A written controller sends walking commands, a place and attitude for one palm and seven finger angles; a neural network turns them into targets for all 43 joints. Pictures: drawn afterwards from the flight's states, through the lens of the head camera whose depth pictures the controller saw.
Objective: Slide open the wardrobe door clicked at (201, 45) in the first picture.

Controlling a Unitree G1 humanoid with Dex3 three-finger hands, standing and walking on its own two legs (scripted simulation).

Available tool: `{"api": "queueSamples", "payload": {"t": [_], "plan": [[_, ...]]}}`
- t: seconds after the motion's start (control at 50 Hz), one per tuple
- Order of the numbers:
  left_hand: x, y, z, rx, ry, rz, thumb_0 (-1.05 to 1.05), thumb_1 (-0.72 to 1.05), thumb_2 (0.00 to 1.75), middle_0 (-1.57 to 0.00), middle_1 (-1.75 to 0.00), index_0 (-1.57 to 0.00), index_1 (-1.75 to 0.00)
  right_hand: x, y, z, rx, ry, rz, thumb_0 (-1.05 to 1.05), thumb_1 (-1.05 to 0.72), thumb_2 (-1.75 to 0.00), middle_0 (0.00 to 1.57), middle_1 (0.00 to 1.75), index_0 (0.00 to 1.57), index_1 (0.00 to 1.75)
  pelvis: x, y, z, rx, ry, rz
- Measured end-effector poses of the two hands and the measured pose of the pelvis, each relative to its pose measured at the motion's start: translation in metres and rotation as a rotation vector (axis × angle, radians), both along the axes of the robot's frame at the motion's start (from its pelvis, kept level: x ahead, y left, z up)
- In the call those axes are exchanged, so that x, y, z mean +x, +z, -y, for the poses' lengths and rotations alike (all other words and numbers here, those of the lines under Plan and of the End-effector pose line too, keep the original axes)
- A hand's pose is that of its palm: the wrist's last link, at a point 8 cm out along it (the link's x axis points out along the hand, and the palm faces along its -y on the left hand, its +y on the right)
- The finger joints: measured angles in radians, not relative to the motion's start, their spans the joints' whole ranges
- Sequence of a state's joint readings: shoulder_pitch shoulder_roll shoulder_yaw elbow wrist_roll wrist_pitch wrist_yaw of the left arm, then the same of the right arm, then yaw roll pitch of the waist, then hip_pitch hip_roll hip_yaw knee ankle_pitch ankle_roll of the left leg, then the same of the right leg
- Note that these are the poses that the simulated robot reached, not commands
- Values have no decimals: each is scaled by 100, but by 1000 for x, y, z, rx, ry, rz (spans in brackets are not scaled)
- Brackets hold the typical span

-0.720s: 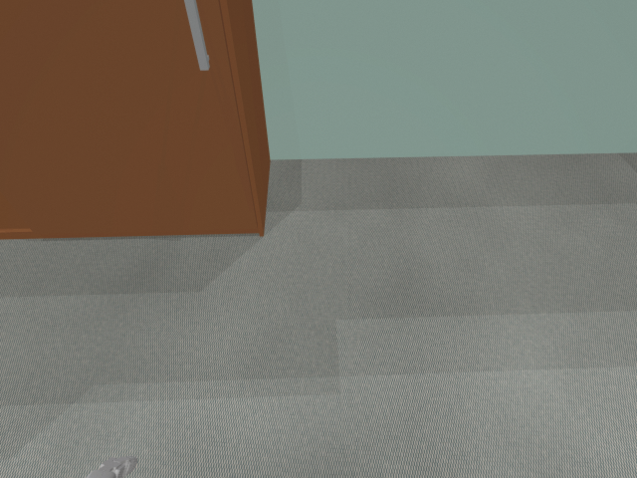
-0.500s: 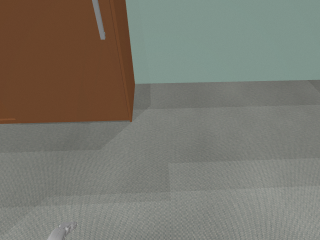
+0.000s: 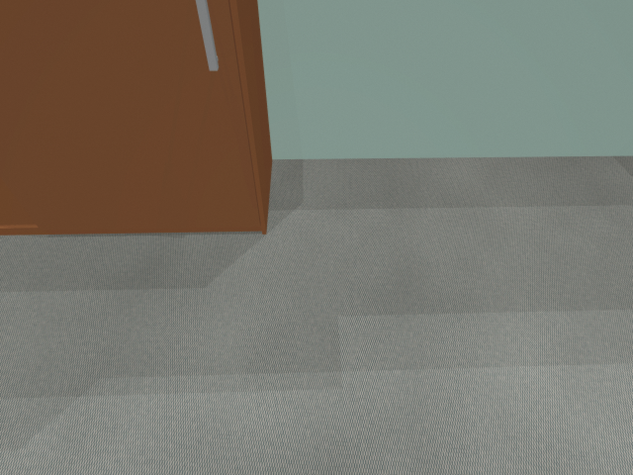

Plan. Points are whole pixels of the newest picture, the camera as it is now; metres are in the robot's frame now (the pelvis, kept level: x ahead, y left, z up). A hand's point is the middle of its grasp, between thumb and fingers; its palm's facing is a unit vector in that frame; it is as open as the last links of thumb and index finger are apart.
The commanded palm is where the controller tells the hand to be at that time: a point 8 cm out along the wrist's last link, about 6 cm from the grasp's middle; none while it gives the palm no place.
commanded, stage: stand and wait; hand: right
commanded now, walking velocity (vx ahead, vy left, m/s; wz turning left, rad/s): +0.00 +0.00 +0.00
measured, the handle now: (205, 14) +1.16 +0.37 +0.13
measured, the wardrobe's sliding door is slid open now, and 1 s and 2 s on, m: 0.00 0.00 0.00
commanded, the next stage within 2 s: look at it before walking up in 0.22 s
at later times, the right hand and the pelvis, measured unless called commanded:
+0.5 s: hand out of the picture +0.07 -0.24 -0.16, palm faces -0.04 +0.95 -0.32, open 7.3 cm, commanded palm none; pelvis +0.00 +0.01 +0.00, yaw +0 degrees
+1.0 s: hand out of the picture +0.07 -0.24 -0.16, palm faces -0.03 +0.94 -0.33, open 7.3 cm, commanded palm none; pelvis +0.00 +0.01 +0.00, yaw +1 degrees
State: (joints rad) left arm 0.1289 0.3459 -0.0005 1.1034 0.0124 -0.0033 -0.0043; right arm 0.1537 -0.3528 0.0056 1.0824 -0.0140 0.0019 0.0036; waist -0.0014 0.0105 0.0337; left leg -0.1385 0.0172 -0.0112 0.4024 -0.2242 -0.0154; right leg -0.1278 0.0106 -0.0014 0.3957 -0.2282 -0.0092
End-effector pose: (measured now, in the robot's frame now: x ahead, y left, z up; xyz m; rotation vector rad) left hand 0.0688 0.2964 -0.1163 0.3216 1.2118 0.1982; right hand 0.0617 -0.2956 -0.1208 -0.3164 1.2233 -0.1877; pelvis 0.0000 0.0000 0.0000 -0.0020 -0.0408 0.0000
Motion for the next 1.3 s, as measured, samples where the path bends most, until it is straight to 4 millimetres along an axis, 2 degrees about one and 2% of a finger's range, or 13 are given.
{"api": "queueSamples", "payload": {"t": [0.16,0.42,1.04,1.14,1.22,1.3], "plan": [[-5,-2,-1,-12,0,-5,0,90,89,-20,-30,-20,-30,3,2,-6,2,10,14,1,-91,-90,20,30,21,30,-4,1,-4,-1,1,-4],[-1,-1,-3,-15,2,7,0,90,89,-20,-30,-20,-30,7,1,-14,13,18,22,1,-91,-90,20,30,21,30,-3,1,-7,0,6,-6],[9,-1,-2,-10,11,19,0,90,89,-20,-30,-20,-30,7,-1,-12,3,7,-9,1,-91,-90,20,30,21,30,2,0,-8,-1,30,-14],[-2,-11,10,-38,68,44,0,90,89,-20,-30,-20,-30,5,-12,-26,28,37,-47,0,-91,-90,20,30,20,30,-3,-6,-8,-7,82,-20],[-21,-24,16,-78,122,44,0,90,89,-20,-30,-20,-30,4,-23,-44,56,72,-67,0,-91,-90,20,30,20,30,-9,-15,-13,-26,132,-18],[-42,-46,13,-119,172,29,0,90,89,-20,-30,-20,-30,3,-29,-67,68,101,-61,1,-91,-90,20,30,20,30,-13,-26,-24,-29,181,-10]]}}
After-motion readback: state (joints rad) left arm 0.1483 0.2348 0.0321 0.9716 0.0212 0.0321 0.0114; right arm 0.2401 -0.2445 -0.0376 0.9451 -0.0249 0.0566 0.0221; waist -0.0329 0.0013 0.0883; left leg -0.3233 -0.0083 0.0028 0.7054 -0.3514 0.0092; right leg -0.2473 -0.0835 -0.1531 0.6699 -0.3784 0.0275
